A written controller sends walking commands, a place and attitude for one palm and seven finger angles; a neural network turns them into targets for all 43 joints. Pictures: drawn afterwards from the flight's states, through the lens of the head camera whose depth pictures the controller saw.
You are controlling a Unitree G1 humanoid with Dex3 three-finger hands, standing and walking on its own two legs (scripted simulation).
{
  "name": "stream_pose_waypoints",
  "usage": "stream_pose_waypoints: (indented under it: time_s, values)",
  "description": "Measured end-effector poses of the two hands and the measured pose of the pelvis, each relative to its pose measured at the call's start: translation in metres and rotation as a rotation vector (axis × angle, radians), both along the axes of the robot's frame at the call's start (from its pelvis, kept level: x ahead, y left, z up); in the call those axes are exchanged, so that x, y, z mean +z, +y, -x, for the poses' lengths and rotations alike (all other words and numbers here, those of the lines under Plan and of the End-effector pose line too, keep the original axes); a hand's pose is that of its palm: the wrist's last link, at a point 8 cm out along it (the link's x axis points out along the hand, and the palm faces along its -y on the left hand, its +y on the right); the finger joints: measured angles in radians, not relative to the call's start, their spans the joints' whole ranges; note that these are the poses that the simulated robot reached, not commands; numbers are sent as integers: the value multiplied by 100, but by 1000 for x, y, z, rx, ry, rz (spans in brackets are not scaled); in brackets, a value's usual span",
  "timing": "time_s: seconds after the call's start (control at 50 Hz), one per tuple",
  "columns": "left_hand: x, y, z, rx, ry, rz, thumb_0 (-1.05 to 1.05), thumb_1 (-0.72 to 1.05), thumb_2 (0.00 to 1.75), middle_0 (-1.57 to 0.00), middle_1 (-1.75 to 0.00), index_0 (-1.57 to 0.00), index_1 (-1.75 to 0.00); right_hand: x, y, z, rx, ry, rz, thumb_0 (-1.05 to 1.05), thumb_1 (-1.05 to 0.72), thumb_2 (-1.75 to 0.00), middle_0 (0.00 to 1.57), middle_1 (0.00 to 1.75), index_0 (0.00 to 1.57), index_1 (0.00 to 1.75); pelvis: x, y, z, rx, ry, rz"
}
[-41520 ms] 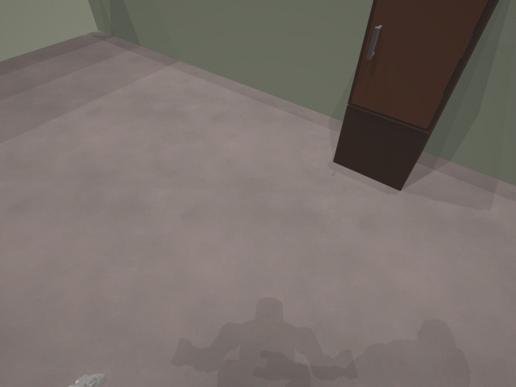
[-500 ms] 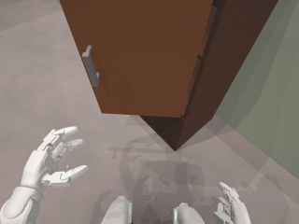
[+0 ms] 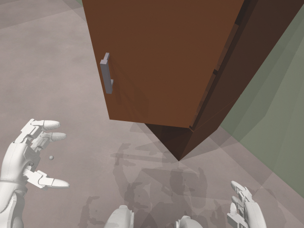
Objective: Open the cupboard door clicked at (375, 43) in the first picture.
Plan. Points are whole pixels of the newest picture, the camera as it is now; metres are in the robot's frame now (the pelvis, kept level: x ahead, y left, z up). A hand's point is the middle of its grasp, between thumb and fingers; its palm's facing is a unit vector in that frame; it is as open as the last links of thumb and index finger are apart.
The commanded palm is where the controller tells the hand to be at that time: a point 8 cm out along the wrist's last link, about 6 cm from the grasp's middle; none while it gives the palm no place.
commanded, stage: raise the hand with hooked fingers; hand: left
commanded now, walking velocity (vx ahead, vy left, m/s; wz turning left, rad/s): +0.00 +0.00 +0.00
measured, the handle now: (108, 74) +0.55 +0.18 +0.05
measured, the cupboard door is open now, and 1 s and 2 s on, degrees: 46 46 46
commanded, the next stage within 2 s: move the hooked fingers beside the handle in 0.82 s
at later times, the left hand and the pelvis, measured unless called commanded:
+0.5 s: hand (53, 144) +0.29 +0.26 +0.06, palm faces -0.04 -1.00 -0.03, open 14.0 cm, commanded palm +0.27 +0.31 +0.06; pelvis +0.01 -0.01 +0.00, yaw -1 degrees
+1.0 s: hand (54, 145) +0.29 +0.26 +0.06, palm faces -0.01 -1.00 -0.03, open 14.0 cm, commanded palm +0.28 +0.30 +0.06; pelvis +0.00 -0.01 +0.00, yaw +0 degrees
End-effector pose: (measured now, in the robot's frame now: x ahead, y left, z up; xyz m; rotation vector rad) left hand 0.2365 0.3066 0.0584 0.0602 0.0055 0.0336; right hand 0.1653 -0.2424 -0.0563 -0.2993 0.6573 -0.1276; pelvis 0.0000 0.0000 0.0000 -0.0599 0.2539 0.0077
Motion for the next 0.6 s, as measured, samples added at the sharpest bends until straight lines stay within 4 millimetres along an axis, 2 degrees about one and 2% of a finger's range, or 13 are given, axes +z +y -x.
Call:
stream_pose_waypoints:
  time_s: [0.12,0.28,0.36,0.46,0.6]
  values:
    - [-11,5,-8,-44,91,12,-1,-47,31,-30,-118,-29,-118,-4,7,-4,22,17,-16,2,-91,-89,21,30,21,30,1,1,-2,0,3,1]
    - [10,16,-25,-22,-7,-8,-1,-50,30,-30,-120,-30,-120,-11,-1,10,3,77,-7,2,-90,-89,21,30,21,31,2,-3,-4,-5,7,-2]
    - [8,22,-34,-27,32,8,-1,-50,30,-30,-120,-30,-120,-14,-9,19,-20,108,-2,2,-91,-89,21,30,21,31,3,-5,-4,-5,10,-5]
    - [2,13,-37,-66,74,32,-1,-50,30,-30,-120,-29,-120,-11,-21,30,-50,121,8,2,-91,-89,21,30,21,30,5,-7,-5,-15,15,-9]
    - [0,5,-36,-43,19,28,-2,-50,30,-30,-120,-30,-120,-10,-30,35,-61,123,25,2,-91,-89,21,30,21,30,3,-11,-4,-18,14,-13]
